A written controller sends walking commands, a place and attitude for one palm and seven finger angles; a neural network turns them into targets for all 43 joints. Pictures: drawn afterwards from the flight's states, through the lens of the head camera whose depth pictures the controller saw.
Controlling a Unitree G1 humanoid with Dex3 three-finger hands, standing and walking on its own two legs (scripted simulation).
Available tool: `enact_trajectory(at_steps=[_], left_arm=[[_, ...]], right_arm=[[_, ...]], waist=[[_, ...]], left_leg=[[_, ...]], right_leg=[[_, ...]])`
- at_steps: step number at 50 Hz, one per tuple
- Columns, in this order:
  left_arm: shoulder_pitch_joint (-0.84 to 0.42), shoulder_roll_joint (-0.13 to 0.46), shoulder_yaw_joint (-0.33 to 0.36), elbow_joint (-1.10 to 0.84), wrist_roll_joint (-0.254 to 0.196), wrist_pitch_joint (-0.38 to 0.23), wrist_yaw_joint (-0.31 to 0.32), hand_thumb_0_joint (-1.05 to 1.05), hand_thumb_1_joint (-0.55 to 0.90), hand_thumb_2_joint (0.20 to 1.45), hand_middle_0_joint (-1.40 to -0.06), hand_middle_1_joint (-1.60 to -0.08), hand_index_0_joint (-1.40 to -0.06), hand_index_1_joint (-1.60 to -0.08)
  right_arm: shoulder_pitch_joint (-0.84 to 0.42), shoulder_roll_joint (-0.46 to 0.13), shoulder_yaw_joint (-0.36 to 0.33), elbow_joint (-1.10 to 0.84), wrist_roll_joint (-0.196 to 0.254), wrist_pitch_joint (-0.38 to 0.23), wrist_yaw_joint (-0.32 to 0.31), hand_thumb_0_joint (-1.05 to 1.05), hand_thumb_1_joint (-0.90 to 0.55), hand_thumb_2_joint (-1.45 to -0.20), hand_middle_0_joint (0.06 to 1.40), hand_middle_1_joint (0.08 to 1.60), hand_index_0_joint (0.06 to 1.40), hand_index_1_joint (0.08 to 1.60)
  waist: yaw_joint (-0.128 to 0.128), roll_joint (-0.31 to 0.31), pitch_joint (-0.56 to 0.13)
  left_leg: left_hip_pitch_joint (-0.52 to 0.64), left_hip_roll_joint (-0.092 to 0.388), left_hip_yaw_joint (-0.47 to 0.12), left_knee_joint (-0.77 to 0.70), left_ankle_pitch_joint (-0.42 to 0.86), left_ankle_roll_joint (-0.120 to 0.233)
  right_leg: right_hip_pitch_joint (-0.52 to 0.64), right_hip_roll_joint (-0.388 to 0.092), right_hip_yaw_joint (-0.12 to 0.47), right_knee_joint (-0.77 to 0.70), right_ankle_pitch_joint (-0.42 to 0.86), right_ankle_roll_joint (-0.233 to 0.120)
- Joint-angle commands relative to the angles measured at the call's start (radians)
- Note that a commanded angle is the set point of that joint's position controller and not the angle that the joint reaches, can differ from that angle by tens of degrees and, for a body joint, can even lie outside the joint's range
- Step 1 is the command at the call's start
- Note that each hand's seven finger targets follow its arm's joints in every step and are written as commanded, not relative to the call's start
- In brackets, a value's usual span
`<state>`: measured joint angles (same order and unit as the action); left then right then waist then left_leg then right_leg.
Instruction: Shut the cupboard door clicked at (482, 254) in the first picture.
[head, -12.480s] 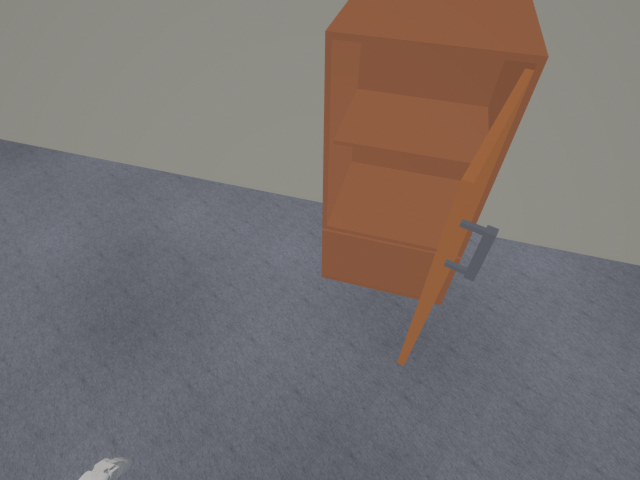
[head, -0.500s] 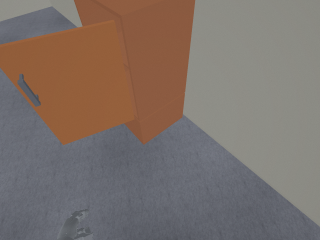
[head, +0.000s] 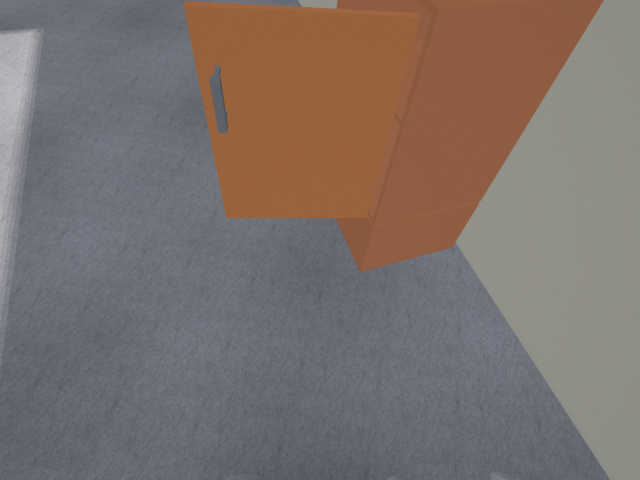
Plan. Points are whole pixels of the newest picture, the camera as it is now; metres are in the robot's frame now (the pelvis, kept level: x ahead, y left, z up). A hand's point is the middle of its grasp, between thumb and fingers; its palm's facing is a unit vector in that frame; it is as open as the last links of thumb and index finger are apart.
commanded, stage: turn to face it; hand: left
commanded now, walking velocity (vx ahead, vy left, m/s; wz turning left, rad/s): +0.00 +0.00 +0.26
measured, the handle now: (220, 99) +0.78 +0.28 -0.03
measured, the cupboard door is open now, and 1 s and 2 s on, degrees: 74 74 74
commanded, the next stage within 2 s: take the last steps up to it in 0.10 s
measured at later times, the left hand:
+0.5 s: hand out of the picture +0.05 +0.17 -0.15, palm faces +0.12 -0.96 -0.24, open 7.4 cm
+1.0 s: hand out of the picture +0.01 +0.14 -0.16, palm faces +0.26 -0.96 -0.14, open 7.4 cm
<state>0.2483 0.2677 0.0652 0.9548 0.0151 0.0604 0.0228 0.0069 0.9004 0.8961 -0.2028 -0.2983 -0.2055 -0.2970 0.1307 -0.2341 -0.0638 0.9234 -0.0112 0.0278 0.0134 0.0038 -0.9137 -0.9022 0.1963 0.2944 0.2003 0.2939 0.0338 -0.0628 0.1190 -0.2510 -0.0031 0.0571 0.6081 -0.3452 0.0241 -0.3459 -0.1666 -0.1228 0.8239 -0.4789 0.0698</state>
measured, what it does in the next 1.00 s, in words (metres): walks ahead: right foot, then left foot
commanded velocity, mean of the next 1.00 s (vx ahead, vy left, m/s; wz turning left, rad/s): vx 0.24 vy -0.03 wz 0.07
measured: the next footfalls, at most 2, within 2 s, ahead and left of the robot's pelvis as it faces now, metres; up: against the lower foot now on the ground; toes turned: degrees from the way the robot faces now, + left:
right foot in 0.46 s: +0.04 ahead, -0.12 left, +0.00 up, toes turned +1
left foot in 0.96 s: +0.25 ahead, +0.14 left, +0.00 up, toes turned +15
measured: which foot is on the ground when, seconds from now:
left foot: down 0.00-0.46, up 0.48-0.94, down 0.96-1.00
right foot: up 0.00-0.44, down 0.46-0.96, up 0.98-1.00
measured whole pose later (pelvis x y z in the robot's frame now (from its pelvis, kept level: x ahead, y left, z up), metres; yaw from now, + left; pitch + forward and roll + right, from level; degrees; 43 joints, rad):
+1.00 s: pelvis +0.16 +0.03 -0.01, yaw +7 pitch +0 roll +0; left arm 0.49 0.09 0.02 1.20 0.01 -0.04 0.02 0.01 0.90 0.90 -0.20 -0.30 -0.20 -0.30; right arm 0.11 -0.14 -0.05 1.01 -0.02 -0.07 0.00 0.00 -0.91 -0.90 0.20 0.29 0.20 0.29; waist 0.05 -0.01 0.09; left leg -0.39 0.03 0.14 0.65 -0.24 0.05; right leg -0.11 -0.05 -0.07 0.86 -0.52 -0.02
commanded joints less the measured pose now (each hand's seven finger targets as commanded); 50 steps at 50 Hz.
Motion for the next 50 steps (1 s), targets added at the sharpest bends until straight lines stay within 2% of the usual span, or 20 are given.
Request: enact_trajectory(at_steps=[1, 4, 10, 16, 19, 21, 22, 23, 24, 26, 28, 31, 37, 42, 45, 46, 47, 48, 49, 50], left_arm=[[-0.069, 0.065, 0.011, -0.085, -0.005, -0.019, 0.004, 0.000, 0.900, 0.900, -0.200, -0.300, -0.200, -0.300], [-0.027, 0.061, 0.009, -0.047, -0.004, -0.023, -0.004, 0.000, 0.900, 0.900, -0.200, -0.300, -0.200, -0.300], [-0.055, 0.045, 0.001, -0.046, -0.007, -0.023, 0.002, 0.000, 0.900, 0.900, -0.200, -0.300, -0.200, -0.300], [-0.090, 0.010, -0.011, -0.045, 0.007, -0.043, -0.019, 0.000, 0.900, 0.900, -0.200, -0.300, -0.200, -0.300], [-0.028, -0.006, -0.013, -0.017, 0.006, -0.057, -0.027, 0.000, 0.900, 0.900, -0.200, -0.300, -0.200, -0.300], [0.103, 0.005, -0.007, 0.037, 0.009, -0.073, -0.027, 0.000, 0.900, 0.900, -0.200, -0.300, -0.200, -0.300], [0.162, 0.054, 0.007, 0.056, 0.018, -0.083, -0.018, 0.000, 0.900, 0.900, -0.200, -0.300, -0.200, -0.300], [0.223, 0.129, 0.025, 0.064, 0.021, -0.086, -0.008, 0.000, 0.900, 0.900, -0.200, -0.300, -0.200, -0.300], [0.239, 0.134, 0.023, 0.057, 0.007, -0.084, -0.001, 0.000, 0.900, 0.900, -0.200, -0.300, -0.200, -0.300], [0.153, 0.070, 0.017, 0.056, 0.002, -0.097, 0.003, 0.000, 0.900, 0.900, -0.200, -0.300, -0.200, -0.300], [0.114, 0.007, -0.002, 0.052, 0.001, -0.112, 0.001, 0.000, 0.900, 0.900, -0.200, -0.300, -0.200, -0.300], [0.162, -0.017, -0.012, 0.080, -0.003, -0.129, -0.001, 0.000, 0.900, 0.900, -0.200, -0.300, -0.200, -0.300], [0.277, -0.033, -0.019, 0.153, 0.006, -0.147, 0.006, 0.000, 0.900, 0.900, -0.200, -0.300, -0.200, -0.300], [0.324, -0.027, -0.018, 0.190, 0.012, -0.137, 0.013, 0.000, 0.900, 0.900, -0.200, -0.300, -0.200, -0.300], [0.296, -0.009, -0.013, 0.197, 0.005, -0.135, 0.013, 0.000, 0.900, 0.900, -0.200, -0.300, -0.200, -0.300], [0.289, -0.014, -0.014, 0.196, 0.000, -0.134, 0.012, 0.000, 0.900, 0.900, -0.200, -0.300, -0.200, -0.300], [0.321, -0.055, -0.015, 0.183, -0.009, -0.134, 0.007, 0.000, 0.900, 0.900, -0.200, -0.300, -0.200, -0.300], [0.321, -0.097, -0.029, 0.155, -0.017, -0.134, -0.002, 0.000, 0.900, 0.900, -0.200, -0.300, -0.200, -0.300], [0.259, -0.067, -0.020, 0.137, -0.011, -0.127, 0.004, 0.000, 0.900, 0.900, -0.200, -0.300, -0.200, -0.300], [0.197, -0.078, -0.017, 0.132, -0.007, -0.124, 0.003, 0.000, 0.900, 0.900, -0.200, -0.300, -0.200, -0.300]], right_arm=[[0.091, -0.187, -0.029, -0.021, -0.009, -0.013, -0.039, 0.000, -0.900, -0.900, 0.200, 0.300, 0.200, 0.300], [0.057, -0.159, -0.016, -0.033, -0.005, -0.019, -0.041, 0.000, -0.900, -0.900, 0.200, 0.300, 0.200, 0.300], [0.116, -0.144, -0.013, -0.006, -0.005, -0.023, -0.044, 0.000, -0.900, -0.900, 0.200, 0.300, 0.200, 0.300], [0.155, -0.128, -0.019, 0.028, -0.019, -0.031, -0.039, 0.000, -0.900, -0.900, 0.200, 0.300, 0.200, 0.300], [0.139, -0.120, -0.015, 0.043, -0.019, -0.033, -0.038, 0.000, -0.900, -0.900, 0.200, 0.300, 0.200, 0.300], [0.117, -0.096, -0.011, 0.050, -0.011, -0.034, -0.036, 0.000, -0.900, -0.900, 0.200, 0.300, 0.200, 0.300], [0.128, -0.040, -0.001, 0.047, -0.004, -0.040, -0.035, 0.000, -0.900, -0.900, 0.200, 0.300, 0.200, 0.300], [0.091, 0.005, 0.013, 0.008, 0.000, -0.044, -0.032, 0.000, -0.900, -0.900, 0.200, 0.300, 0.200, 0.300], [0.028, -0.062, -0.004, -0.015, -0.013, -0.041, -0.022, 0.000, -0.900, -0.900, 0.200, 0.300, 0.200, 0.300], [0.054, -0.058, -0.016, 0.022, -0.018, -0.032, -0.010, 0.000, -0.900, -0.900, 0.200, 0.300, 0.200, 0.300], [0.114, -0.034, -0.017, 0.061, -0.020, -0.029, -0.003, 0.000, -0.900, -0.900, 0.200, 0.300, 0.200, 0.300], [0.137, 0.001, -0.015, 0.084, -0.016, -0.030, 0.002, 0.000, -0.900, -0.900, 0.200, 0.300, 0.200, 0.300], [0.029, 0.021, -0.010, 0.052, -0.012, -0.040, 0.006, 0.000, -0.900, -0.900, 0.200, 0.300, 0.200, 0.300], [-0.071, 0.052, 0.008, 0.029, -0.006, -0.062, 0.012, 0.000, -0.900, -0.900, 0.200, 0.300, 0.200, 0.300], [0.089, 0.031, 0.002, 0.082, -0.012, -0.082, -0.007, 0.000, -0.900, -0.900, 0.200, 0.300, 0.200, 0.300], [0.229, -0.010, -0.009, 0.128, -0.015, -0.089, -0.016, 0.000, -0.900, -0.900, 0.200, 0.300, 0.200, 0.300], [0.365, -0.110, -0.030, 0.156, -0.024, -0.097, -0.029, 0.000, -0.900, -0.900, 0.200, 0.300, 0.200, 0.300], [0.449, -0.183, -0.044, 0.176, -0.017, -0.092, -0.037, 0.000, -0.900, -0.900, 0.200, 0.300, 0.200, 0.300], [0.412, -0.178, -0.042, 0.173, -0.005, -0.080, -0.040, 0.000, -0.900, -0.900, 0.200, 0.300, 0.200, 0.300], [0.333, -0.130, -0.033, 0.162, -0.006, -0.085, -0.042, 0.000, -0.900, -0.900, 0.200, 0.300, 0.200, 0.300]], waist=[[-0.066, 0.306, -0.154], [-0.043, 0.215, -0.142], [-0.059, 0.186, -0.156], [-0.079, 0.202, -0.086], [-0.046, 0.190, -0.055], [0.013, 0.100, -0.066], [0.037, -0.041, -0.069], [0.072, -0.278, -0.024], [0.081, -0.149, 0.035], [0.017, -0.112, 0.087], [-0.028, -0.023, 0.081], [-0.032, -0.022, 0.037], [-0.006, -0.050, 0.047], [0.023, -0.084, 0.039], [-0.056, -0.060, -0.080], [-0.114, -0.010, -0.159], [-0.156, 0.166, -0.288], [-0.158, 0.323, -0.356], [-0.145, 0.200, -0.299], [-0.125, 0.159, -0.204]], left_leg=[[0.180, 0.305, -0.271, -0.228, 0.797, 0.147], [0.186, 0.241, -0.216, -0.239, 0.743, 0.126], [0.240, 0.252, -0.268, -0.254, 0.728, 0.150], [0.121, 0.250, -0.384, -0.382, 0.004, 0.161], [-0.020, 0.229, -0.384, -0.383, -0.164, 0.140], [-0.155, 0.141, -0.302, -0.253, -0.217, 0.081], [-0.306, 0.057, -0.209, -0.068, -0.231, 0.035], [-0.460, -0.040, -0.057, 0.181, -0.244, -0.008], [-0.477, 0.012, -0.095, 0.329, -0.220, -0.005], [-0.450, 0.059, -0.100, 0.439, -0.087, -0.006], [-0.402, 0.086, -0.077, 0.467, 0.033, -0.025], [-0.390, 0.087, -0.039, 0.468, 0.128, -0.045], [-0.458, 0.111, -0.007, 0.344, 0.157, -0.047], [-0.319, 0.073, 0.058, 0.111, 0.112, -0.014], [-0.051, -0.010, 0.117, -0.052, 0.139, 0.018], [0.172, 0.009, 0.084, -0.108, 0.221, 0.030], [0.434, 0.230, -0.184, -0.122, 0.310, 0.098], [0.572, 0.454, -0.499, -0.218, 0.479, 0.210], [0.476, 0.486, -0.490, -0.274, 0.423, 0.239], [0.344, 0.434, -0.401, -0.305, 0.363, 0.213]], right_leg=[[-0.177, 0.035, 0.107, 0.293, -0.030, 0.006], [-0.168, 0.060, 0.095, 0.297, 0.058, 0.013], [-0.150, 0.077, 0.105, 0.174, 0.056, 0.022], [-0.073, 0.102, 0.080, -0.031, 0.018, -0.014], [0.098, 0.128, 0.062, -0.199, 0.061, -0.035], [0.323, 0.134, 0.057, -0.412, 0.165, -0.043], [0.448, 0.008, 0.215, -0.519, 0.008, -0.079], [0.453, -0.211, 0.540, -0.684, -0.201, -0.175], [0.314, -0.278, 0.614, -0.759, -0.314, -0.241], [0.206, -0.220, 0.537, -0.774, -0.281, -0.219], [0.187, -0.141, 0.338, -0.728, -0.041, -0.194], [0.239, -0.086, 0.193, -0.703, 0.217, -0.185], [0.330, -0.098, 0.166, -0.663, 0.475, -0.219], [0.351, -0.092, 0.132, -0.586, 0.680, -0.212], [0.361, -0.049, 0.074, -0.343, 0.947, -0.183], [0.264, -0.022, 0.052, -0.154, 0.884, -0.155], [0.043, 0.067, 0.004, 0.092, 0.528, -0.108], [-0.178, 0.167, 0.029, 0.369, -0.071, -0.088], [-0.212, 0.125, 0.114, 0.473, -0.084, -0.113], [-0.237, 0.091, 0.118, 0.500, -0.007, -0.111]])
